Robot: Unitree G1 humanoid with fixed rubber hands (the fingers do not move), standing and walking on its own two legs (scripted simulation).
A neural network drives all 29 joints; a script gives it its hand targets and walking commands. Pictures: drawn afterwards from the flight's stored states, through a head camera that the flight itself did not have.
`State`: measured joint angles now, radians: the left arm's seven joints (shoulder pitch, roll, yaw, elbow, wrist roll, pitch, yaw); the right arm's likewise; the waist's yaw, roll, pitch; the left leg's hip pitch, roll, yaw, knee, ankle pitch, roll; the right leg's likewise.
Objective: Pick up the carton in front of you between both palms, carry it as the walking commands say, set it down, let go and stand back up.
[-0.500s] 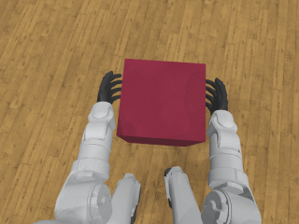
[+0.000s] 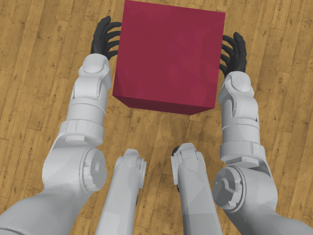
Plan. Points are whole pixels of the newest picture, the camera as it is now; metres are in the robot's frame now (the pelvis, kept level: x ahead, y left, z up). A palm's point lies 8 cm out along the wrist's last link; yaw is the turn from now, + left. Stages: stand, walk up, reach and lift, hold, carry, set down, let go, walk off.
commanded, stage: set down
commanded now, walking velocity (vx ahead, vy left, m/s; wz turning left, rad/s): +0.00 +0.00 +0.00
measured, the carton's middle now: (165, 71) +0.50 -0.05 -0.20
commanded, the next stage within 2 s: none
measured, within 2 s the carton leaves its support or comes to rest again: rests again in 1.60 s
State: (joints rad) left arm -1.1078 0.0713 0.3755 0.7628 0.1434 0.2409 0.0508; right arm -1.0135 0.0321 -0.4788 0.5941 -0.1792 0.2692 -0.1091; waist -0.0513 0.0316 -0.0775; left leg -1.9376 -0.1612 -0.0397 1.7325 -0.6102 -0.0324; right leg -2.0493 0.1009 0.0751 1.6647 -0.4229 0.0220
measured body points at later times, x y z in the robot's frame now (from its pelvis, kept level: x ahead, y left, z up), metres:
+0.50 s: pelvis -0.01 +0.02 -0.10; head +0.36 +0.00 +0.15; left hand +0.57 +0.09 -0.27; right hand +0.50 -0.21 -0.27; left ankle +0.06 +0.12 -0.48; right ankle +0.12 -0.11 -0.48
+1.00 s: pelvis -0.01 +0.01 -0.12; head +0.36 +0.01 +0.12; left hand +0.57 +0.08 -0.30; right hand +0.51 -0.22 -0.29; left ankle +0.06 +0.11 -0.48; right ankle +0.11 -0.11 -0.48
